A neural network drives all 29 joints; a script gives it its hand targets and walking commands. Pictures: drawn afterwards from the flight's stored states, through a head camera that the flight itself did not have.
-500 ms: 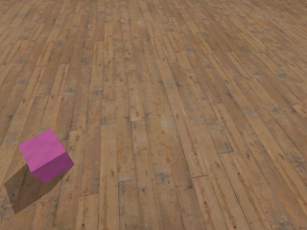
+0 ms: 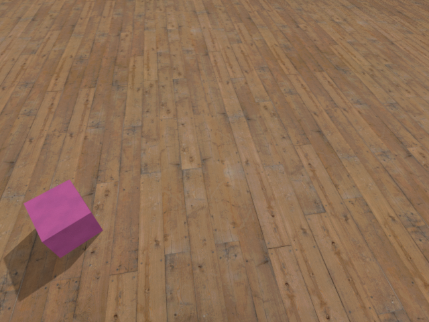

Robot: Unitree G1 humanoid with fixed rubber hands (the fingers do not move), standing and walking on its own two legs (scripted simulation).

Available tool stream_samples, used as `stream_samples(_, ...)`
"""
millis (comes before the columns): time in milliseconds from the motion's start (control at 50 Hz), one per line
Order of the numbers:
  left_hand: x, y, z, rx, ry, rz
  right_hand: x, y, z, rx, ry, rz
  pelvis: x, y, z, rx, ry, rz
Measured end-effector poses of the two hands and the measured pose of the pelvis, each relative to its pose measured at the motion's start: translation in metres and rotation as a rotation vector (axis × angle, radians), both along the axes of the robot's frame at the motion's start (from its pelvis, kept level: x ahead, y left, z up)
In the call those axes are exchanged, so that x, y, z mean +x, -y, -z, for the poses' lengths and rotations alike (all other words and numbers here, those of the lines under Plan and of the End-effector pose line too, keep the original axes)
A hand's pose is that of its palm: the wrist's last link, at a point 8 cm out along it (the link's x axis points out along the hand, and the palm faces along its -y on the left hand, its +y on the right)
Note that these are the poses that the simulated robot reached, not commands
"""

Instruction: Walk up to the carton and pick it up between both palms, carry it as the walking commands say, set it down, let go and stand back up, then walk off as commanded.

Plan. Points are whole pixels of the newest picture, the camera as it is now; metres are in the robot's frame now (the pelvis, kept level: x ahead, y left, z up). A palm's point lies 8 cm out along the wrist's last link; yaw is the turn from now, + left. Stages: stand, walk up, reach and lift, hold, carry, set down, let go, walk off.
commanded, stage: stand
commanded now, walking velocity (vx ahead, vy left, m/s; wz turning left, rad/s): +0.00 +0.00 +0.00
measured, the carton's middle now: (65, 217) +0.66 +0.73 -0.69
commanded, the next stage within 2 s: walk up in 0.10 s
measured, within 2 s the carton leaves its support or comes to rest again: neither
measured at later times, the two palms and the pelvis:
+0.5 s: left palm out of the picture -0.03 +0.27 -0.15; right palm out of the picture +0.03 -0.23 -0.15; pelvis -0.01 +0.02 -0.01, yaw +7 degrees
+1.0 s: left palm out of the picture +0.10 +0.55 -0.10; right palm out of the picture +0.06 +0.03 -0.13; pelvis +0.04 +0.26 +0.00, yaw +24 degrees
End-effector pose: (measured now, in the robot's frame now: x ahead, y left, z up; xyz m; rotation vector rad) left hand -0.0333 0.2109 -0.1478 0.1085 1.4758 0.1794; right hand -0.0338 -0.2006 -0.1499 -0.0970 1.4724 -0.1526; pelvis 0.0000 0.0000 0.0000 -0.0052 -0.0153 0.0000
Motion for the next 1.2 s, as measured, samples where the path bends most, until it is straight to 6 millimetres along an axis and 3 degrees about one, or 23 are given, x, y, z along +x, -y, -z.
stream_samples(280,0.011,0.005,0.001,-0.011,0.032,0.005,0.000,-0.004,0.001,0.007,-0.009,0.005,0.002,-0.002,0.000,0.003,0.001,0.000)
stream_samples(360,0.017,-0.009,0.001,0.042,0.055,-0.003,0.005,0.005,0.004,-0.006,0.002,-0.013,-0.004,-0.001,0.005,-0.004,-0.011,-0.042)
stream_samples(460,0.012,-0.048,0.001,0.141,0.120,-0.079,0.043,0.024,0.006,-0.070,0.055,-0.134,-0.014,-0.010,0.013,-0.018,-0.028,-0.106)
stream_samples(540,0.006,-0.074,0.007,0.158,0.129,-0.113,0.085,0.021,-0.006,-0.110,0.149,-0.202,-0.015,-0.024,0.015,-0.024,-0.041,-0.154)
stream_samples(580,0.007,-0.088,0.010,0.159,0.157,-0.141,0.101,0.012,-0.010,-0.122,0.167,-0.240,-0.016,-0.035,0.017,-0.031,-0.048,-0.181)
stream_samples(620,-0.007,-0.107,0.011,0.183,0.149,-0.183,0.123,-0.004,-0.015,-0.120,0.186,-0.307,-0.018,-0.051,0.017,-0.037,-0.058,-0.203)
stream_samples(680,-0.058,-0.141,0.008,0.216,0.038,-0.217,0.170,-0.043,-0.026,-0.099,0.277,-0.404,-0.020,-0.083,0.017,-0.037,-0.065,-0.227)
stream_samples(740,-0.111,-0.179,0.005,0.209,-0.088,-0.244,0.212,-0.097,-0.037,-0.066,0.380,-0.478,-0.019,-0.122,0.020,-0.024,-0.077,-0.249)
stream_samples(780,-0.127,-0.211,0.011,0.194,-0.129,-0.257,0.224,-0.130,-0.034,-0.065,0.428,-0.494,-0.016,-0.153,0.030,-0.021,-0.081,-0.269)
stream_samples(800,-0.125,-0.229,0.017,0.190,-0.130,-0.248,0.221,-0.141,-0.025,-0.074,0.427,-0.496,-0.016,-0.168,0.037,-0.017,-0.084,-0.285)
stream_samples(840,-0.093,-0.261,0.023,0.182,-0.049,-0.234,0.194,-0.162,-0.006,-0.077,0.361,-0.465,-0.013,-0.193,0.042,-0.022,-0.088,-0.308)
stream_samples(880,-0.032,-0.287,0.013,0.175,0.126,-0.215,0.154,-0.180,0.004,-0.068,0.242,-0.414,-0.005,-0.214,0.034,-0.032,-0.093,-0.339)
stream_samples(920,0.033,-0.307,-0.006,0.171,0.306,-0.188,0.121,-0.198,0.000,-0.055,0.140,-0.379,0.006,-0.232,0.021,-0.029,-0.086,-0.366)
stream_samples(980,0.113,-0.330,-0.036,0.159,0.506,-0.160,0.099,-0.222,-0.014,-0.037,0.069,-0.344,0.028,-0.256,0.006,-0.018,-0.075,-0.408)
stream_samples(1080,0.200,-0.359,-0.066,0.129,0.669,-0.173,0.115,-0.259,-0.028,-0.028,0.044,-0.335,0.066,-0.291,-0.004,-0.013,-0.057,-0.466)
stream_samples(1200,0.254,-0.390,-0.058,0.099,0.672,-0.233,0.174,-0.296,-0.033,-0.055,0.035,-0.386,0.120,-0.323,-0.003,-0.038,-0.048,-0.519)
